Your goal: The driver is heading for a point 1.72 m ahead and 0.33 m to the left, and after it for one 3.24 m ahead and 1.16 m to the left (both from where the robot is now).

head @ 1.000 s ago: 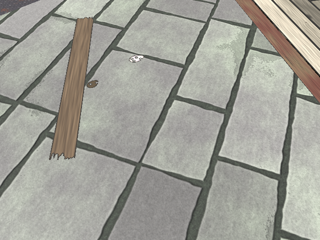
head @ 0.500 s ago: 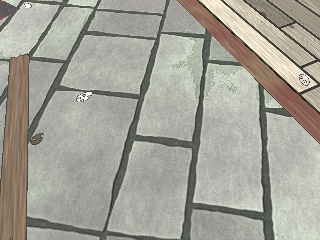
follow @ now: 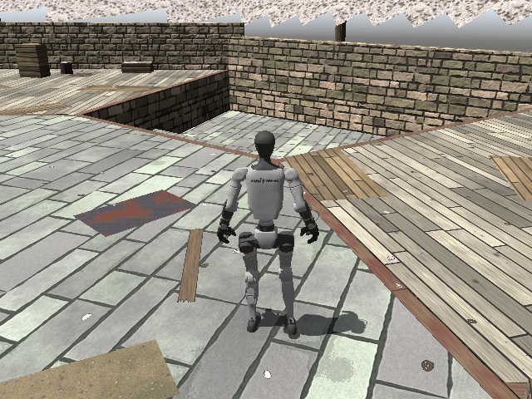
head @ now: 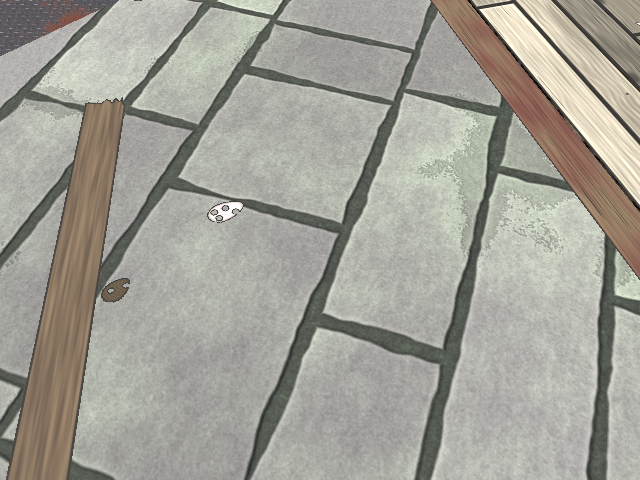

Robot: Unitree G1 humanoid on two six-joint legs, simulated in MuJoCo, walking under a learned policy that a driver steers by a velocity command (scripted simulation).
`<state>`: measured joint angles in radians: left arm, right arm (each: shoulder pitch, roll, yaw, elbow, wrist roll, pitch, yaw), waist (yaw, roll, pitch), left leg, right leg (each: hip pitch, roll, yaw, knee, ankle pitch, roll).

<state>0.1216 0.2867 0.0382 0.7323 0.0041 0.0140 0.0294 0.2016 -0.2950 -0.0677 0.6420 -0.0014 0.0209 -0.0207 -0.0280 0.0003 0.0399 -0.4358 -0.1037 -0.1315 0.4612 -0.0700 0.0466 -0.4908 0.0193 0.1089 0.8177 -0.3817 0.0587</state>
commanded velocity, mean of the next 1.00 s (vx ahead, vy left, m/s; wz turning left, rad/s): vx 0.01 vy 0.00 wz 0.30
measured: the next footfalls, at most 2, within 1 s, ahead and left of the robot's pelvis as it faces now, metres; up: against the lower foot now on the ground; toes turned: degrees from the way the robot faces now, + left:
right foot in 0.12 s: +0.09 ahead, -0.15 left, +0.00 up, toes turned +9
left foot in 0.54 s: +0.01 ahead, +0.11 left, +0.00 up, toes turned +15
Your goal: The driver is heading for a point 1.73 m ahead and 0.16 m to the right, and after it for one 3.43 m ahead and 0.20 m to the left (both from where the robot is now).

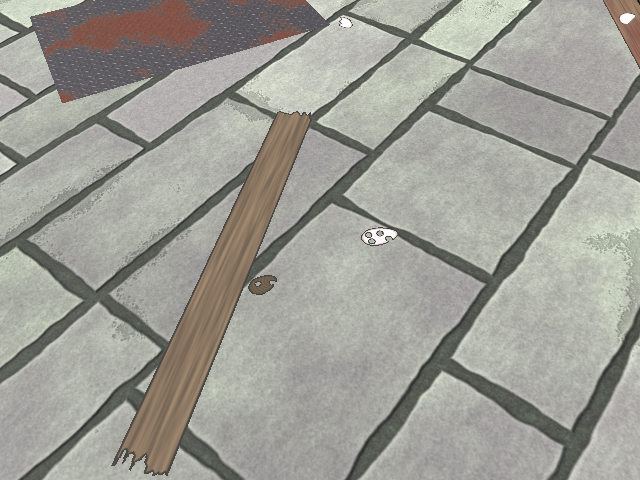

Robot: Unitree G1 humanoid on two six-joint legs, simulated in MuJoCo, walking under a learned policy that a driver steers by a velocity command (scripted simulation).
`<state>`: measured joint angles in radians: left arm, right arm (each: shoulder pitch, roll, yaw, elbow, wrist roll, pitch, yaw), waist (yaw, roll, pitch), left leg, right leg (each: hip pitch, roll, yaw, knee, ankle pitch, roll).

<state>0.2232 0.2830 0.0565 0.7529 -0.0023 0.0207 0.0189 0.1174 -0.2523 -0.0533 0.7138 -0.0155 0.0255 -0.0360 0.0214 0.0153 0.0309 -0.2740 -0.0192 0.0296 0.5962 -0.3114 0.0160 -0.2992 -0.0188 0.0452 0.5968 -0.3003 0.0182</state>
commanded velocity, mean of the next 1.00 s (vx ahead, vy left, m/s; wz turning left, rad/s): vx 0.35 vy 0.00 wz -0.05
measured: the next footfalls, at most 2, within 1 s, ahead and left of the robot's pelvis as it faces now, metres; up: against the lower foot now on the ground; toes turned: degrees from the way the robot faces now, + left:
right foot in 0.48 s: +0.13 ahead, -0.21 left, +0.00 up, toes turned -17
left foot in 1.00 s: +0.49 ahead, -0.06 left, +0.00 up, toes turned +0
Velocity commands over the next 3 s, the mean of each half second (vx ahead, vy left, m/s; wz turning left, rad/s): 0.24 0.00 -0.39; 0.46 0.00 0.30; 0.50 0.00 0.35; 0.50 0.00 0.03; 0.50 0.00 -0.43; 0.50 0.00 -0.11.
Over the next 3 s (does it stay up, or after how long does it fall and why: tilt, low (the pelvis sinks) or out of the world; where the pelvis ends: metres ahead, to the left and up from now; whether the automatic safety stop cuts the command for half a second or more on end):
stays up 1.42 -0.17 0.01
